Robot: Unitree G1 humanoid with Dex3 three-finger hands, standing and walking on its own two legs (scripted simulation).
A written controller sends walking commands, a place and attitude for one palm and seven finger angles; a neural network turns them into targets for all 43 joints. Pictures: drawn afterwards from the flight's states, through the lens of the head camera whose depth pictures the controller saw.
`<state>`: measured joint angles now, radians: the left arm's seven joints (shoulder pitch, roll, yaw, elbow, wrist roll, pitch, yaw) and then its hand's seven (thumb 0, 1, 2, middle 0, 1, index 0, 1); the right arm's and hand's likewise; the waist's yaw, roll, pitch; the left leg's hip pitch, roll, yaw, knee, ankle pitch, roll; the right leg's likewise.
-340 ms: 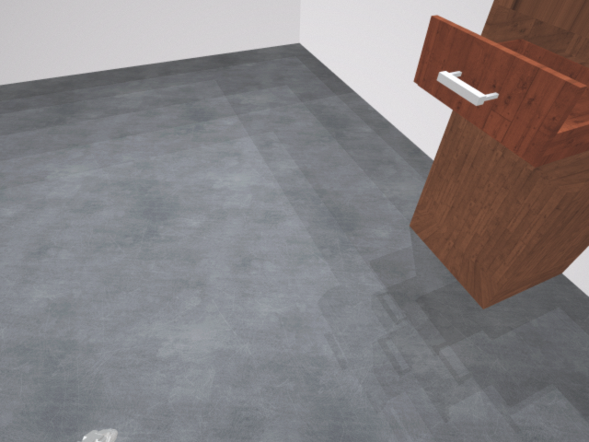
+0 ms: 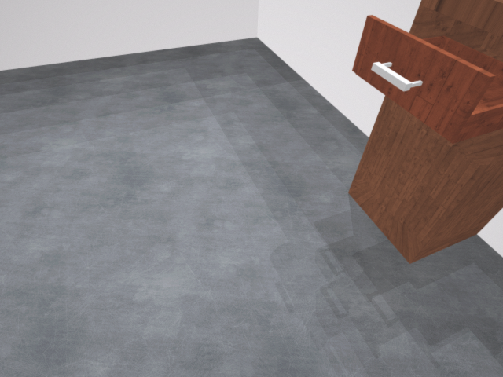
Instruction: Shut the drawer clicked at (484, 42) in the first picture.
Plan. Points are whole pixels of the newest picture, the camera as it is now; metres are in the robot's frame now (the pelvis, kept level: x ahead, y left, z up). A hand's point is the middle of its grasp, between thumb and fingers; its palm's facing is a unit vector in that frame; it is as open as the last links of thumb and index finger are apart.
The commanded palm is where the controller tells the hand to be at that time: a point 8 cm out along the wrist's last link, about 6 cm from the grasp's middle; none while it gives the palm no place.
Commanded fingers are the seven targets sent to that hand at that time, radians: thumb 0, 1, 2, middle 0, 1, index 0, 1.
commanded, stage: stand and wait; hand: left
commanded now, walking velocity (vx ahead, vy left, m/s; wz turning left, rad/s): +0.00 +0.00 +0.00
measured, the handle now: (396, 74) +0.90 -0.36 +0.08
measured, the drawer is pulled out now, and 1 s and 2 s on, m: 0.24 0.24 0.24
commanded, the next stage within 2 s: look at it before walking up in 0.48 s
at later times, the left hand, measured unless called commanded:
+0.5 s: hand out of the picture +0.07 +0.24 -0.15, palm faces -0.03 -0.94 -0.34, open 7.4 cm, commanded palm none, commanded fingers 0.00 0.90 0.90 -0.20 -0.30 -0.20 -0.30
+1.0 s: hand out of the picture +0.08 +0.24 -0.15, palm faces -0.04 -0.94 -0.33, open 7.4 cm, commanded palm none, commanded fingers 0.00 0.90 0.90 -0.20 -0.30 -0.20 -0.30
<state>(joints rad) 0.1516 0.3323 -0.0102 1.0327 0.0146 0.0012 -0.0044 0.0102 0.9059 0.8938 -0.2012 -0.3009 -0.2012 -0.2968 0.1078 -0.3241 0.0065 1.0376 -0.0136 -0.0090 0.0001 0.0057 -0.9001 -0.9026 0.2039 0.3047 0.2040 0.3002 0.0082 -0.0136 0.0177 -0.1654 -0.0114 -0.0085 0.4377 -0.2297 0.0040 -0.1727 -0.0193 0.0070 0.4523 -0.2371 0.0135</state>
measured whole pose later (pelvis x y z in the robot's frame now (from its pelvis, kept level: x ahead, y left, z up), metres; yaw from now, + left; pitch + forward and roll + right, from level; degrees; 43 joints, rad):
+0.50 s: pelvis +0.00 -0.01 +0.00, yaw +0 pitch -2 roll +0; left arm 0.15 0.35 0.00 1.09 0.01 -0.01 0.00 0.01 0.91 0.89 -0.20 -0.30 -0.20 -0.30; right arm 0.13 -0.34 0.01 1.12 -0.01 -0.01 0.00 0.01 -0.90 -0.90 0.20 0.30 0.20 0.30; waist 0.00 -0.01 0.03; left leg -0.15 0.00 -0.01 0.39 -0.20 -0.01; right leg -0.16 -0.01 0.01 0.41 -0.21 0.00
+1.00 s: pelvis +0.01 +0.00 +0.00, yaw +0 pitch -2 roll +0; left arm 0.13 0.35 0.00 1.09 0.01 -0.01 0.00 0.01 0.91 0.89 -0.20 -0.30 -0.20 -0.30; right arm 0.11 -0.33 0.01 1.12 -0.01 -0.01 0.00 0.01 -0.90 -0.90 0.20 0.30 0.20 0.30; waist 0.00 -0.01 0.04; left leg -0.14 0.00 0.00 0.37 -0.20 -0.01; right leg -0.15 -0.01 0.01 0.38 -0.21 0.01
